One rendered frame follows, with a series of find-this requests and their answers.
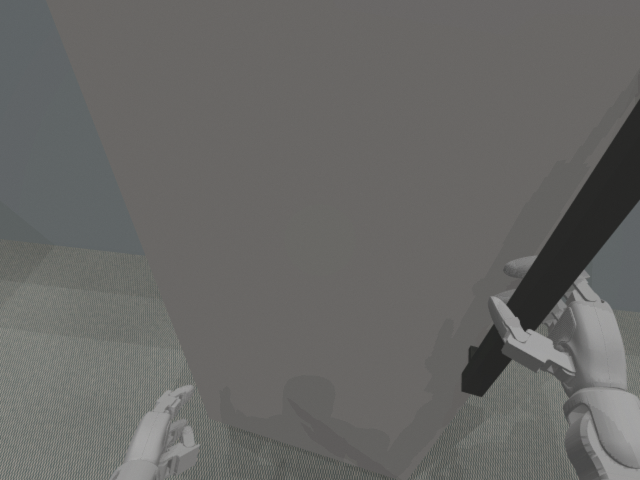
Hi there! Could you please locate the left robot forearm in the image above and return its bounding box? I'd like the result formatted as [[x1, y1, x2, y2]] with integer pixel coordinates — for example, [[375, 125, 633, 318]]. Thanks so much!
[[109, 460, 160, 480]]

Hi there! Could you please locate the fridge door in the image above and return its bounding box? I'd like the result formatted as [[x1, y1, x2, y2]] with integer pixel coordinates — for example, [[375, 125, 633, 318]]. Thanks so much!
[[46, 0, 640, 480]]

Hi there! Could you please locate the right robot hand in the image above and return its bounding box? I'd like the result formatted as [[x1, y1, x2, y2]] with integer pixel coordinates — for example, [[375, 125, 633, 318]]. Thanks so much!
[[488, 256, 627, 398]]

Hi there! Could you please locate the handle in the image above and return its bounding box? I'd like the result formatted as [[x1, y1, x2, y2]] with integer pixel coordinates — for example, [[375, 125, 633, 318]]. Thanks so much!
[[461, 99, 640, 397]]

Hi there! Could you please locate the right robot forearm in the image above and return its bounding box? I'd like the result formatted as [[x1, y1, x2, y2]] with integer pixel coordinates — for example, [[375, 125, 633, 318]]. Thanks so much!
[[563, 387, 640, 480]]

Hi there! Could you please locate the left robot hand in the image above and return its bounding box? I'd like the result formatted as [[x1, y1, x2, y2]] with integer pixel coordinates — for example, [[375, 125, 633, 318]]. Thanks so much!
[[123, 385, 200, 480]]

